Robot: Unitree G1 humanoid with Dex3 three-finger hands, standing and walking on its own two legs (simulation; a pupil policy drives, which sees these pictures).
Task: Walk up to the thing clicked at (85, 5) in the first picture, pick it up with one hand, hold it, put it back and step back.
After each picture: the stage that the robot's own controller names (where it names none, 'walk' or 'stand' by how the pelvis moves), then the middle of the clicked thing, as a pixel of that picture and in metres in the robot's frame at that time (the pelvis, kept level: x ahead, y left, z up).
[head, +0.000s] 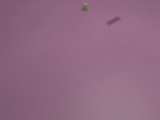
stand; (85, 7) +2.25 -0.11 -0.72
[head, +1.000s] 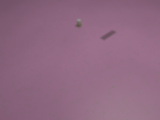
walk; (79, 23) +2.10 +0.17 -0.70
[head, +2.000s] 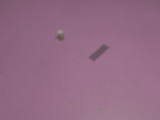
walk; (60, 35) +1.42 +0.35 -0.72
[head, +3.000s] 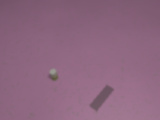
walk; (54, 74) +0.91 +0.32 -0.72
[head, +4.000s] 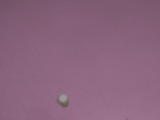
walk; (64, 101) +0.58 +0.23 -0.71
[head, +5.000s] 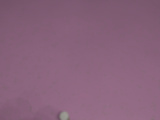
walk; (64, 118) +0.43 +0.17 -0.71
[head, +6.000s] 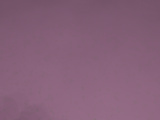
stand; out of the picture +0.33 +0.16 -0.72
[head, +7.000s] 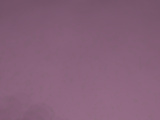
stand; out of the picture +0.33 +0.17 -0.73
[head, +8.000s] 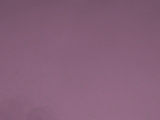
stand; out of the picture +0.35 +0.19 -0.73
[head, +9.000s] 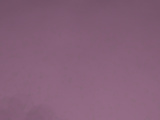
stand; out of the picture +0.33 +0.19 -0.73
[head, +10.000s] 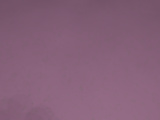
go down; out of the picture +0.33 +0.19 -0.73
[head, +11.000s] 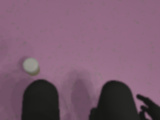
go down; (32, 67) +0.41 +0.21 -0.35
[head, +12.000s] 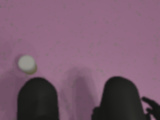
go down; (28, 65) +0.40 +0.22 -0.30
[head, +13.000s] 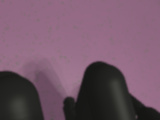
close in; out of the picture +0.39 +0.26 -0.22
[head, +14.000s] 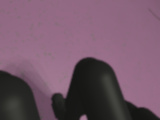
close; out of the picture +0.40 +0.26 -0.22
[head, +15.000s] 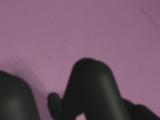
lift; out of the picture +0.39 +0.27 -0.22
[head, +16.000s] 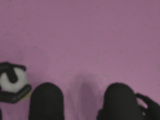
lift; (18, 85) +0.30 +0.22 -0.07
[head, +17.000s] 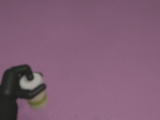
hold; (35, 91) +0.32 +0.17 +0.02
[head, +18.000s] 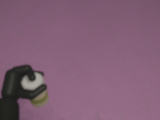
hold; (36, 90) +0.33 +0.17 +0.00
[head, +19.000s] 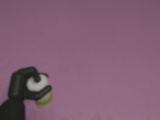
crouch; (41, 92) +0.32 +0.15 -0.02
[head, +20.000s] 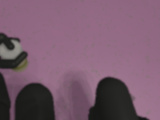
crouch; (15, 57) +0.42 +0.21 -0.11
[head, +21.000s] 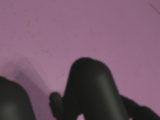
lower; out of the picture +0.41 +0.28 -0.22
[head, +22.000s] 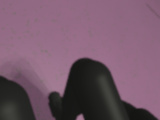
lower; out of the picture +0.40 +0.28 -0.22
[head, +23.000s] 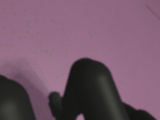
lower; out of the picture +0.40 +0.28 -0.22
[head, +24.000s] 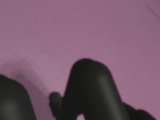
lower; out of the picture +0.40 +0.28 -0.22
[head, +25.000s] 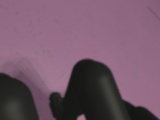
open; out of the picture +0.39 +0.28 -0.23
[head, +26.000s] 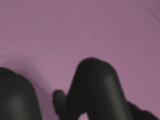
rise; out of the picture +0.38 +0.27 -0.23
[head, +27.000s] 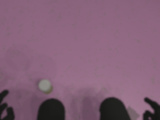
walk; (46, 87) +0.40 +0.20 -0.48
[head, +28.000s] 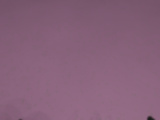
stand; out of the picture +0.36 +0.17 -0.66
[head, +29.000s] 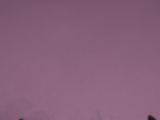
stand; out of the picture +0.36 +0.18 -0.66
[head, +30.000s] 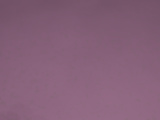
stand; out of the picture +0.38 +0.16 -0.71
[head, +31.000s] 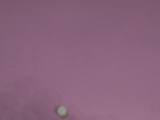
walk; (62, 112) +0.40 +0.17 -0.70
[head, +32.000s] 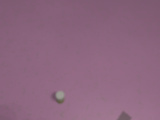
walk; (60, 97) +0.52 +0.12 -0.71
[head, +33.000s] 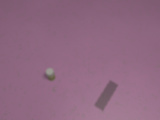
walk; (50, 74) +0.74 +0.28 -0.68
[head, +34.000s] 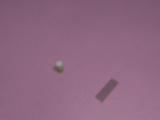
stand; (59, 67) +0.98 +0.23 -0.71
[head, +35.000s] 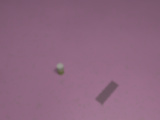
stand; (60, 69) +0.98 +0.22 -0.72
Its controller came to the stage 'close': yes
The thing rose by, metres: 0.71
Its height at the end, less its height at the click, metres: +0.00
